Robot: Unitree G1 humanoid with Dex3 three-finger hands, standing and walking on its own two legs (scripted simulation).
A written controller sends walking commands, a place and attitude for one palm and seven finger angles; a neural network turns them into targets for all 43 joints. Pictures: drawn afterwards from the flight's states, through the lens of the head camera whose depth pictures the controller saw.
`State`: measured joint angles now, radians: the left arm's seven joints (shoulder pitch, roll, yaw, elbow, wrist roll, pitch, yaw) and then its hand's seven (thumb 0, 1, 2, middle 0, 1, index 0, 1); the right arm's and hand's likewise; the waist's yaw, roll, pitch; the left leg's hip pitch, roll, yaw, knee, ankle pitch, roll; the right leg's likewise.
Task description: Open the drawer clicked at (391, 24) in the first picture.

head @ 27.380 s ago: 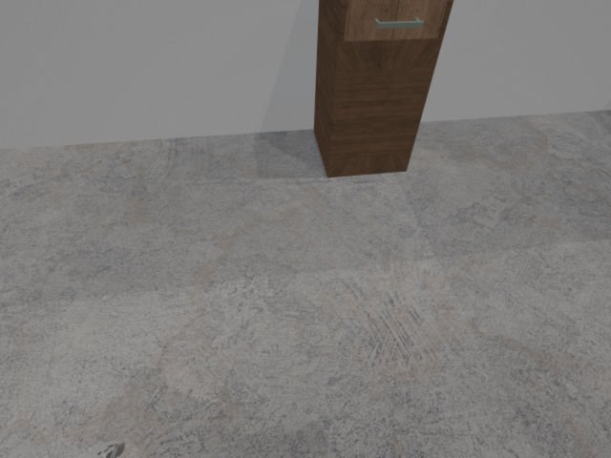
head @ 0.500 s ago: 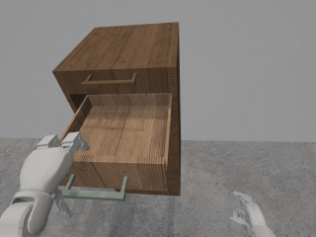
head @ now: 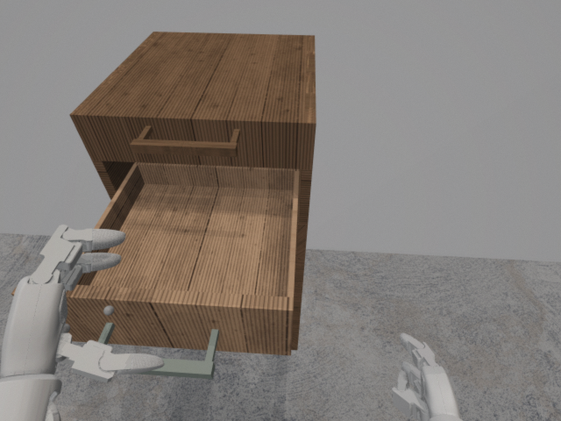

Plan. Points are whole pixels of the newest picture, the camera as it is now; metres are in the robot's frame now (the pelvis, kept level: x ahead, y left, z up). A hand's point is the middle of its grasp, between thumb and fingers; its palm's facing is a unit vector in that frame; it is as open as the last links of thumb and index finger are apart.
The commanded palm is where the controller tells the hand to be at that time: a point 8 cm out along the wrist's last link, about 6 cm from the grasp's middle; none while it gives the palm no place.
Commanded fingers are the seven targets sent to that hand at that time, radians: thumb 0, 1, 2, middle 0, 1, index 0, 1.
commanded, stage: draw the hand back to the body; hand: left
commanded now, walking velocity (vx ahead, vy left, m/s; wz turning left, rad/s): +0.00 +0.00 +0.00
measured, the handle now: (155, 350) +0.21 +0.21 -0.01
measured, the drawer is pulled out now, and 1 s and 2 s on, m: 0.30 0.30 0.30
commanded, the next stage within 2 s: step back with the hand held close in 0.78 s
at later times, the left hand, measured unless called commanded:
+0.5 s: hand (86, 296) +0.19 +0.24 +0.16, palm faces +0.40 -0.82 -0.42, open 9.3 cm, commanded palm +0.14 +0.28 +0.18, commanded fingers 0.00 0.80 0.86 -0.21 -0.37 -0.21 -0.37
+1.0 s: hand (84, 296) +0.18 +0.23 +0.17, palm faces +0.41 -0.79 -0.46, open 7.4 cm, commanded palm +0.12 +0.27 +0.18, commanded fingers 0.00 0.90 0.90 -0.20 -0.30 -0.20 -0.30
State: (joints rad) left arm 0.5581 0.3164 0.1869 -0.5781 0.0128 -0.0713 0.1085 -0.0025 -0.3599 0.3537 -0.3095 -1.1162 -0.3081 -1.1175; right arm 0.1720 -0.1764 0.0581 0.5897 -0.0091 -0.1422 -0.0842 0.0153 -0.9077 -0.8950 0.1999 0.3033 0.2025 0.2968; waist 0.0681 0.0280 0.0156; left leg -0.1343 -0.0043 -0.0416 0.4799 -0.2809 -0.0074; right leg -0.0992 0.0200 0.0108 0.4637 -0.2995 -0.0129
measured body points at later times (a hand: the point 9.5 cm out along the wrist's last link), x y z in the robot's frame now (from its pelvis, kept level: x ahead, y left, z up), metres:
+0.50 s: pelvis +0.01 +0.00 +0.00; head +0.00 -0.03 +0.45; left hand +0.16 +0.28 +0.18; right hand +0.21 -0.22 -0.08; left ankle -0.01 +0.13 -0.74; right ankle -0.03 -0.11 -0.74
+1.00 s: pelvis +0.00 -0.02 +0.00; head -0.01 -0.04 +0.45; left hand +0.16 +0.27 +0.20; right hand +0.19 -0.23 -0.08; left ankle -0.01 +0.12 -0.74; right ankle -0.03 -0.11 -0.74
